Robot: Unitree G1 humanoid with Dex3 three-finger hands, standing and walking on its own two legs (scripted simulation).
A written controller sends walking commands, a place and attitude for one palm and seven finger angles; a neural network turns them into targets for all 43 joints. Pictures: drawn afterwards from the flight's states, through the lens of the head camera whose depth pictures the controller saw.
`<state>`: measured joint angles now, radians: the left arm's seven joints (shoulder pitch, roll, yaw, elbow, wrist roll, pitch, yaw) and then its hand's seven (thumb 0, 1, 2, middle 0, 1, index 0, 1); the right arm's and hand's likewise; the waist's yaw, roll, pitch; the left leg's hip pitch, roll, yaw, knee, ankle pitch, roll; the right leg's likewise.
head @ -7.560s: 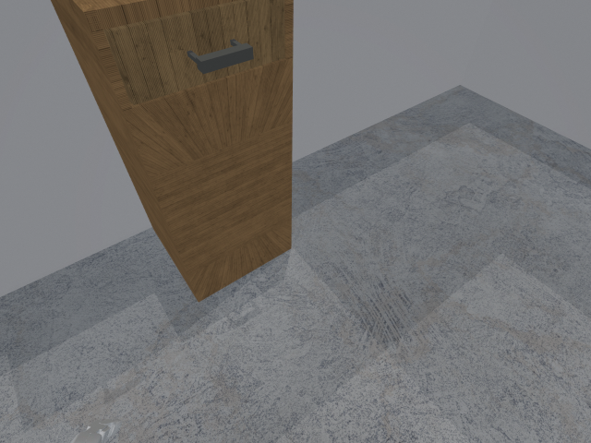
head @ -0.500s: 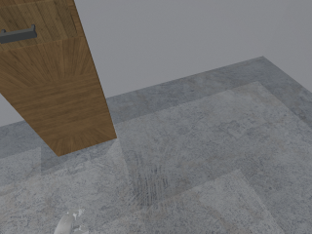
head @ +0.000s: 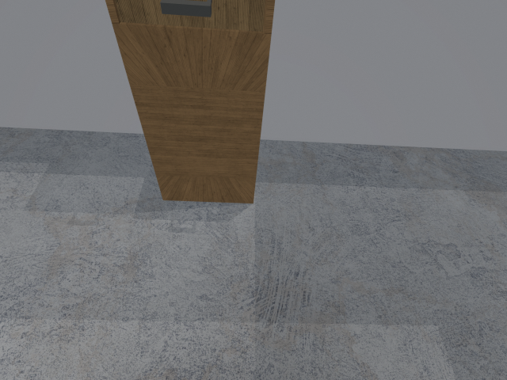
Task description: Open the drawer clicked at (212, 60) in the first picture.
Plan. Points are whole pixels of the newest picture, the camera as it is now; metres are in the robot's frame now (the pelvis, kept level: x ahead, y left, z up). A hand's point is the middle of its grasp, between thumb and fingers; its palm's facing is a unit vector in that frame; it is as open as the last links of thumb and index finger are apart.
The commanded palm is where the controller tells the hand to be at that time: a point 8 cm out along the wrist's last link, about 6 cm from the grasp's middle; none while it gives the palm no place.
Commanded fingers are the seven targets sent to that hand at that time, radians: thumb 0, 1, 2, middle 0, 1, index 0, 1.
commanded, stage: turn to face it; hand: left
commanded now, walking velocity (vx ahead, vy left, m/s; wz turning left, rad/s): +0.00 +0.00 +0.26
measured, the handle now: (188, 3) +0.90 +0.25 +0.15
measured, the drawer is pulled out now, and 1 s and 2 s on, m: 0.00 0.00 0.00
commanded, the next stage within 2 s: take the last steps up to it in 0.06 s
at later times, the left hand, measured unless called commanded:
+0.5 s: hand out of the picture +0.05 +0.18 -0.14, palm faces +0.07 -0.97 -0.22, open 7.3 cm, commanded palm none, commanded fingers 0.00 0.90 0.90 -0.20 -0.30 -0.20 -0.30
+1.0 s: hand out of the picture -0.04 +0.10 -0.14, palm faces +0.29 -0.95 -0.14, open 7.3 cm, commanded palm none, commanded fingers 0.00 0.90 0.90 -0.20 -0.30 -0.20 -0.30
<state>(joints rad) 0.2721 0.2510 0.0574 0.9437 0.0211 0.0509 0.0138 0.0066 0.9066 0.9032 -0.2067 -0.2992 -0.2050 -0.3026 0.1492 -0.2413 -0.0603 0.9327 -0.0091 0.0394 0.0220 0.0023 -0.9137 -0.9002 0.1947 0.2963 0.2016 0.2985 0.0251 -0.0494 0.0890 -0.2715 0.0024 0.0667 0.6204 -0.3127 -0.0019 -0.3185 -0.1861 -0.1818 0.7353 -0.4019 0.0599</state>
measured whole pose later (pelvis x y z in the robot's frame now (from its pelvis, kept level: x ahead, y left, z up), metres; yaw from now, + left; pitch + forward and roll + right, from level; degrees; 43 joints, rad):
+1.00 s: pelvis +0.12 +0.00 +0.01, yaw +8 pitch +0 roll +0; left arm 0.55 0.05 0.01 1.19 0.03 -0.07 0.02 0.01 0.91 0.90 -0.20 -0.30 -0.20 -0.30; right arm 0.16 -0.17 -0.06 1.06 -0.02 0.00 0.02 0.00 -0.92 -0.90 0.19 0.30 0.20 0.30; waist 0.06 0.03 0.04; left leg -0.51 0.08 0.10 0.73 -0.21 0.00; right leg 0.07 -0.03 -0.15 0.31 -0.37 0.00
